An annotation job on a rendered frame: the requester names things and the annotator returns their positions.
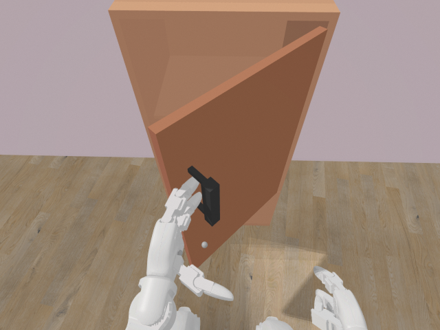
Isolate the robot right hand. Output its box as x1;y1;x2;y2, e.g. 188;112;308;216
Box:
311;266;368;330

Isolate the handle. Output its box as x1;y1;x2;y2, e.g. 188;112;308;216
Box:
188;166;220;226

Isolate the robot left hand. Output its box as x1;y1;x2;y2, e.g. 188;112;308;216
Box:
146;177;234;301

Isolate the left robot forearm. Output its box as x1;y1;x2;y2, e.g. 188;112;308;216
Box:
125;276;177;330

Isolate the left robot thigh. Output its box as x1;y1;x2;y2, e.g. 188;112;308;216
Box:
170;311;200;330

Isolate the cupboard door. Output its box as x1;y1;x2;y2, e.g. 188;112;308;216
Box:
148;26;328;268

